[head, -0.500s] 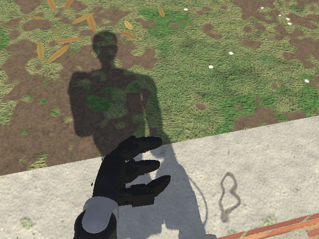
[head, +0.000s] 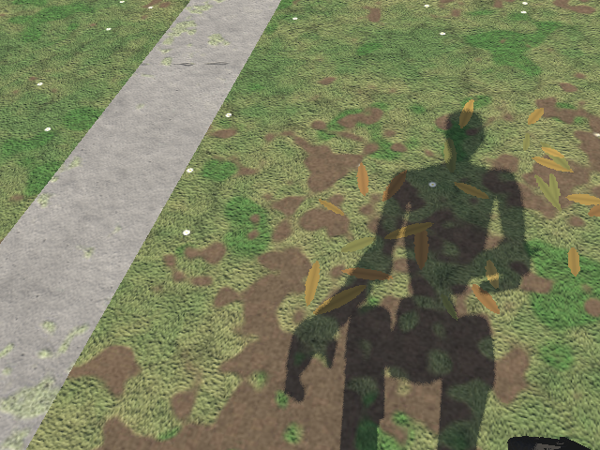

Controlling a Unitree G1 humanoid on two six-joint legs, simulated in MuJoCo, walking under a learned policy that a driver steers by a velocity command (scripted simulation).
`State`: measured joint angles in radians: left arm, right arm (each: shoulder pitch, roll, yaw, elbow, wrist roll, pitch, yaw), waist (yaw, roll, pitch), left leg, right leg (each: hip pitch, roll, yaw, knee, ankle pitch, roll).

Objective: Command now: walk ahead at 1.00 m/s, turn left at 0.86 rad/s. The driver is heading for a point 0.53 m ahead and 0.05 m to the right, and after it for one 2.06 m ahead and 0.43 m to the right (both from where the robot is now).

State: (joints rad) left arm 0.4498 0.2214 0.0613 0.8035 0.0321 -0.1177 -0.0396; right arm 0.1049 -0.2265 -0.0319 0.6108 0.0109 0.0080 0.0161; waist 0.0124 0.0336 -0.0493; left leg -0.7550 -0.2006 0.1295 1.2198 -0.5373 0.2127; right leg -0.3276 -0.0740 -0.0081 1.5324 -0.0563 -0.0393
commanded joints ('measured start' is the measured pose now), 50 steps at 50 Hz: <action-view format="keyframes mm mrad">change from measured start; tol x32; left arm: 1 -353 -61 -53 -376 48 -64 6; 38 161 153 16 -174 -51 86 55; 50 -176 145 34 -245 -50 167 44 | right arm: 1 230 -166 -79 89 -33 -63 -30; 50 -119 -194 -83 15 -12 -31 -64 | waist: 1 -67 -151 9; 7 38 -127 195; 19 114 -229 -439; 27 -73 -13 28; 38 11 265 -469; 50 31 129 -111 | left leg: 1 563 274 -976 -845 134 170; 9 170 138 -395 -1097 459 31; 15 826 268 -386 -702 1359 -58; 17 568 197 -319 -159 1092 -113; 18 103 31 -228 290 70 -199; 19 46 43 -246 387 75 -185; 34 555 129 -240 -797 724 -226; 37 1085 699 -686 -660 1580 56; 41 637 539 -508 -858 563 37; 50 453 508 -146 -893 559 -40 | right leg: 1 -774 92 141 614 -219 -12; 6 -573 -41 59 -114 -363 26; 9 -140 -61 -1 -631 70 21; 16 186 94 -97 -1043 22 -59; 18 828 -365 500 -911 470 -297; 28 -90 18 208 -1233 564 -179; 35 -52 134 297 -829 142 2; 37 -344 211 197 -264 -765 77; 50 -64 -11 -24 -664 -203 56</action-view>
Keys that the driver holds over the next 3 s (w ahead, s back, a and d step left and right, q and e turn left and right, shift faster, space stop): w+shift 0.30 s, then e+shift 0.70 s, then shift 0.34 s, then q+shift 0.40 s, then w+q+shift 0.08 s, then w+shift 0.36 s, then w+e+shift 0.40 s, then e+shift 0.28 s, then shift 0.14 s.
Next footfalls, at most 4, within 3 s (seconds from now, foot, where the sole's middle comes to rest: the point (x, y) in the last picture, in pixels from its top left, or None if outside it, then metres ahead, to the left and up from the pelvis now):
0.34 right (413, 429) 0.52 -0.14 -0.66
0.72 left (307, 316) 0.80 0.07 -0.66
1.08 right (426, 360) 0.67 -0.19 -0.66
1.46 left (324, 332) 0.75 0.03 -0.66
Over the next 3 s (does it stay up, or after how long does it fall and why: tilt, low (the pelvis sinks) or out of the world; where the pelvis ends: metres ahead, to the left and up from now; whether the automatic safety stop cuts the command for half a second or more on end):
stays up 1.26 -0.06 0.11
